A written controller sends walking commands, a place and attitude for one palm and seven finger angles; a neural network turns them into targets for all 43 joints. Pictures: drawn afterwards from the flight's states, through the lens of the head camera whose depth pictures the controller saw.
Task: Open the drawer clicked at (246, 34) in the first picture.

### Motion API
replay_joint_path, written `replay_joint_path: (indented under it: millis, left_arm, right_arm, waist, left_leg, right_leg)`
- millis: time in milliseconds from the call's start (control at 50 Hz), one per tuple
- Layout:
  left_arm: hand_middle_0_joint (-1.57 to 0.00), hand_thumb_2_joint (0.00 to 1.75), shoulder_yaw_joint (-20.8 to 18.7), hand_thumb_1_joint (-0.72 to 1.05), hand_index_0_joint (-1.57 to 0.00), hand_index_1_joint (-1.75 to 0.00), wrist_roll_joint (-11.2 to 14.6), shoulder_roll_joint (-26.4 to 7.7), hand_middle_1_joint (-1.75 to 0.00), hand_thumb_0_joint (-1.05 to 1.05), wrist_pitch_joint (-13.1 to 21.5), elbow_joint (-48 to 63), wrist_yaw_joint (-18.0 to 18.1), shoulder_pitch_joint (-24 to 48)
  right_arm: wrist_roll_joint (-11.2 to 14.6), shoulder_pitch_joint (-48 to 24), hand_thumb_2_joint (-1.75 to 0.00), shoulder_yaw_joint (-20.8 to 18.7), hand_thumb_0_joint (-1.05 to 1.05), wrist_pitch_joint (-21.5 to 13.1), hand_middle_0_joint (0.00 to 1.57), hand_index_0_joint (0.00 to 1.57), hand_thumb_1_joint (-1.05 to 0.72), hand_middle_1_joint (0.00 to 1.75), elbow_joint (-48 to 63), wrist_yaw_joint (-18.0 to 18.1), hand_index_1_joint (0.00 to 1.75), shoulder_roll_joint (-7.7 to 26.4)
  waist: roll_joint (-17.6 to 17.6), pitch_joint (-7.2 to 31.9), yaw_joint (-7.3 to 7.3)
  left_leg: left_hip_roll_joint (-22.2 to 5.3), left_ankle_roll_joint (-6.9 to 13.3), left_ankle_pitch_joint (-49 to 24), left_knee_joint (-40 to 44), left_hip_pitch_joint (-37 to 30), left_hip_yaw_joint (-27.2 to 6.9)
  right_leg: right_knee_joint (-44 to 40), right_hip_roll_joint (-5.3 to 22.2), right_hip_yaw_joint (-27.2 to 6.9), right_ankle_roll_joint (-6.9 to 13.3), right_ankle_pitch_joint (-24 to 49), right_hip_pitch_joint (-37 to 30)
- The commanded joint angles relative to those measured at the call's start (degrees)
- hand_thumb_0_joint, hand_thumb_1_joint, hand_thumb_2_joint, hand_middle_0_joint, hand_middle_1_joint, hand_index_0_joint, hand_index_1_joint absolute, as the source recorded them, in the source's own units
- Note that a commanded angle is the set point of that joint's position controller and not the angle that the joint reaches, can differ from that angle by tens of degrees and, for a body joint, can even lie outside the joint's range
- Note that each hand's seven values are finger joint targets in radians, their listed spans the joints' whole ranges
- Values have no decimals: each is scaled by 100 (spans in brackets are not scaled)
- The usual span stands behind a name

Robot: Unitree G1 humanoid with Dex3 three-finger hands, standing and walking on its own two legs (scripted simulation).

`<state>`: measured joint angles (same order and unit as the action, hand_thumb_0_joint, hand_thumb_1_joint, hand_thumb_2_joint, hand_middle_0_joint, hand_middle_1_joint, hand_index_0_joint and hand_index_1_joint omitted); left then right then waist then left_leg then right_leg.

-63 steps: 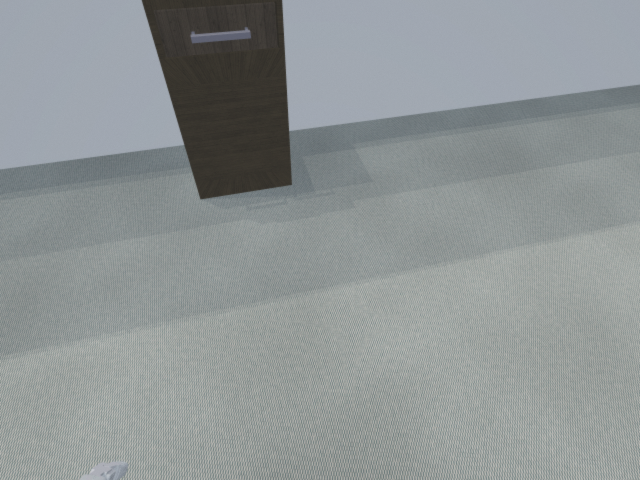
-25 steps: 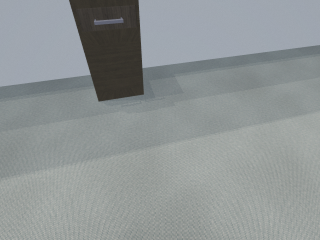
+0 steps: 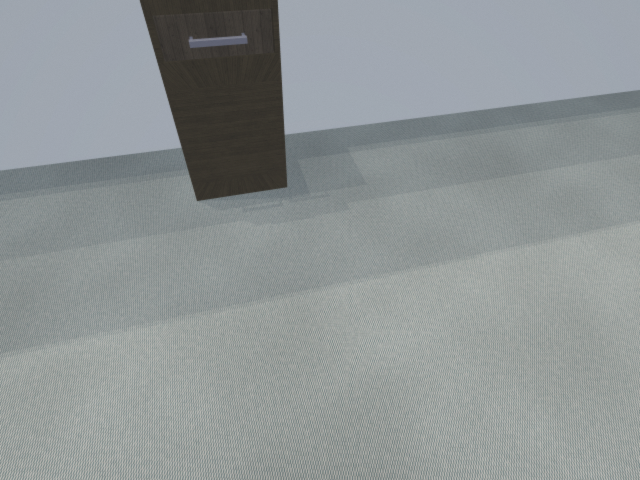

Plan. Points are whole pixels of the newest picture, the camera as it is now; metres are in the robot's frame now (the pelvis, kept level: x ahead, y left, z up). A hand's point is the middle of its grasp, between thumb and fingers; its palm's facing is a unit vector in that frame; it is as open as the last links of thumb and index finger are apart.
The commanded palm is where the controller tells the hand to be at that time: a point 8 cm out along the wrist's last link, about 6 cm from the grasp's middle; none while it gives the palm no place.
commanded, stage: look at it before walking up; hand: left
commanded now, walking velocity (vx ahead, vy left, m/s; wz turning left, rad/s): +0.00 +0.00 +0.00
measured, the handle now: (218, 39) +1.43 +0.44 -0.05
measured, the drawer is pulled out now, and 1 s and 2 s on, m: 0.00 0.00 0.00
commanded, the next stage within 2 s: walk to a spot facing it in 0.18 s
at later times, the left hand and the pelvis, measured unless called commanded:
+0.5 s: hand out of the picture +0.05 +0.22 -0.18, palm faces -0.01 -0.97 -0.25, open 7.4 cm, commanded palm none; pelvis +0.03 +0.01 -0.01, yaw -1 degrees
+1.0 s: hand (232, 367) +0.33 +0.18 -0.19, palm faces -0.10 -0.97 -0.20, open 7.3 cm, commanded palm none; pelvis +0.20 -0.01 -0.03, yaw -4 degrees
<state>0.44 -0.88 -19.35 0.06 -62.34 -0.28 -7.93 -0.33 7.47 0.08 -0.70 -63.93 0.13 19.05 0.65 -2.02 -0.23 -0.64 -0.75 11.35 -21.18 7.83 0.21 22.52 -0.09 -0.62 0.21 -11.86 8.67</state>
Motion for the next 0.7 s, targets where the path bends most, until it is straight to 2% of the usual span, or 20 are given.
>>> replay_joint_path:
  millis: [0, 260, 280, 300, 340, 380, 420, 460, 480, 500, 520, 540, 560, 580, 600, 620, 640, 660, 680]
  left_arm:
    - [-20, 90, -217, 90, -20, -30, 29, -1177, -30, 0, 141, 370, 91, 257]
    - [-20, 90, -215, 90, -20, -30, 21, -1190, -30, 0, 141, 346, 92, 229]
    - [-20, 90, -128, 90, -20, -30, 33, -718, -30, 0, 89, 230, 107, -16]
    - [-20, 90, -60, 90, -20, -30, 17, -467, -30, 0, 20, 143, 111, -227]
    - [-20, 90, -99, 90, -20, -30, -28, -483, -30, 0, -35, 133, 65, -450]
    - [-20, 90, -163, 90, -20, -30, -45, -515, -30, 0, -45, 189, 11, -629]
    - [-20, 90, -220, 90, -20, -30, -41, -494, -30, 0, -4, 211, -6, -882]
    - [-20, 90, -289, 90, -20, -30, -21, -542, -30, 0, 56, 200, 6, -1170]
    - [-20, 90, -333, 90, -20, -30, -14, -549, -30, 0, 98, 177, 22, -1301]
    - [-20, 90, -363, 90, -20, -30, -16, -549, -30, 0, 135, 177, 41, -1376]
    - [-20, 90, -384, 90, -20, -30, -26, -502, -30, 0, 165, 181, 59, -1377]
    - [-20, 90, -395, 90, -20, -30, -27, -433, -30, 0, 184, 202, 66, -1328]
    - [-20, 90, -385, 90, -20, -30, -16, -292, -30, 0, 178, 221, 59, -1203]
    - [-20, 90, -352, 90, -20, -30, -3, -13, -30, 0, 171, 315, 34, -988]
    - [-20, 90, -265, 90, -20, -30, 0, 351, -30, 0, 216, 531, 25, -571]
    - [-20, 90, -292, 90, -20, -30, -36, 169, -30, 0, 275, 693, 69, -155]
    - [-20, 90, -320, 90, -20, -30, -35, 267, -30, 0, 291, 670, 39, -81]
    - [-20, 90, -327, 90, -20, -30, -40, 398, -30, 0, 285, 623, -9, -101]
    - [-20, 90, -334, 90, -20, -30, -44, 498, -30, 0, 248, 607, -49, -151]
  right_arm:
    - [-17, -329, -90, -205, 0, -127, 20, 20, -90, 30, 350, 62, 30, 1187]
    - [-13, -353, -90, -201, 0, -122, 20, 20, -90, 30, 348, 56, 30, 1199]
    - [-40, -183, -90, -95, 0, -78, 20, 20, -90, 30, 248, 41, 30, 736]
    - [-63, 48, -90, -23, 0, -11, 20, 20, -90, 30, 172, 21, 30, 441]
    - [-104, 240, -90, -68, 0, 46, 20, 20, -90, 30, 161, -5, 30, 425]
    - [-121, 304, -90, -96, 0, 51, 20, 20, -90, 30, 241, -18, 30, 423]
    - [-115, 431, -90, -111, 0, -1, 20, 20, -90, 30, 297, -15, 30, 321]
    - [-95, 529, -90, -118, 0, -66, 20, 20, -90, 30, 373, -14, 30, 161]
    - [-87, 545, -90, -135, 0, -100, 20, 20, -90, 30, 420, -12, 30, 104]
    - [-82, 549, -90, -153, 0, -134, 20, 20, -90, 30, 453, -11, 30, 43]
    - [-68, 611, -90, -166, 0, -168, 20, 20, -90, 30, 468, -9, 30, -10]
    - [-51, 827, -90, -168, 0, -215, 20, 20, -90, 30, 409, -4, 30, -104]
    - [-45, 1219, -90, -168, 0, -253, 20, 20, -90, 30, 258, 10, 30, -121]
    - [-77, 1936, -90, -240, 0, -307, 20, 20, -90, 30, 2, 39, 30, 88]
    - [-132, 2833, -90, -368, 0, -346, 20, 20, -90, 30, -307, 107, 30, 467]
    - [-115, 3119, -90, -284, 0, -334, 20, 20, -90, 30, -430, 175, 30, 214]
    - [-108, 3026, -90, -238, 0, -348, 20, 20, -90, 30, -380, 205, 30, -9]
    - [-121, 2836, -90, -219, 0, -388, 20, 20, -90, 30, -284, 220, 30, -74]
    - [-116, 2656, -90, -214, 0, -422, 20, 20, -90, 30, -231, 229, 30, -175]
  waist:
    - [-77, 329, 14]
    - [-70, 316, 11]
    - [-89, 453, 10]
    - [11, 369, 10]
    - [86, 7, -10]
    - [154, -423, -53]
    - [312, -478, -84]
    - [650, -426, -121]
    - [794, -341, -114]
    - [862, -426, -110]
    - [744, -444, -44]
    - [603, -427, 66]
    - [287, -363, 242]
    - [-788, -317, 536]
    - [-2145, -441, 814]
    - [-1551, -755, 823]
    - [-721, -878, 709]
    - [-544, -842, 584]
    - [-593, -876, 446]
  left_leg:
    - [-622, 229, -591, 340, -72, -549]
    - [-634, 236, -569, 389, -104, -554]
    - [-620, 179, -324, 334, -155, -472]
    - [-555, 132, 298, 269, -65, -391]
    - [-459, 175, 1578, 208, 338, -372]
    - [-387, 220, 2099, 10, 816, -357]
    - [-300, 246, 1849, -451, 1087, -220]
    - [-159, 206, 1478, -1117, 1366, 79]
    - [-153, 178, 1322, -1426, 1405, 259]
    - [-181, 157, 1307, -1546, 1472, 356]
    - [-245, 159, 1327, -1428, 1383, 391]
    - [-285, 173, 1173, -1062, 984, 443]
    - [-330, 240, 930, -569, 203, 367]
    - [-855, 539, 412, 40, -808, -603]
    - [-1994, 982, -692, 694, -1612, -2106]
    - [-2335, 1286, -1794, 628, -1779, -2367]
    - [-2319, 1392, -2390, 487, -1709, -2061]
    - [-2191, 1349, -2457, 526, -1565, -1715]
    - [-2024, 1249, -2120, 673, -1283, -1364]
  right_leg:
    - [-442, 677, -601, 162, 515, 68]
    - [-471, 671, -600, 148, 510, 63]
    - [-489, 669, -567, 86, 183, 14]
    - [-463, 615, -586, 59, -580, 99]
    - [-508, 559, -732, 142, -1798, 401]
    - [-557, 567, -937, 268, -2362, 601]
    - [-529, 671, -1162, 444, -2328, 428]
    - [-698, 1002, -1578, 680, -2279, 143]
    - [-790, 1227, -1783, 810, -2066, 49]
    - [-808, 1372, -1911, 925, -1679, 22]
    - [-673, 1413, -1847, 994, -1218, 63]
    - [-373, 1307, -1554, 944, -710, 237]
    - [139, 987, -1062, 760, -412, 701]
    - [1584, 273, -325, 439, -214, 1574]
    - [3289, -225, 579, 137, -1545, 2951]
    - [3975, 74, 120, 183, -1917, 3610]
    - [4348, 312, 28, 203, -1686, 3741]
    - [4481, 456, 39, 172, -1505, 3706]
    - [4470, 555, 90, 135, -1291, 3552]
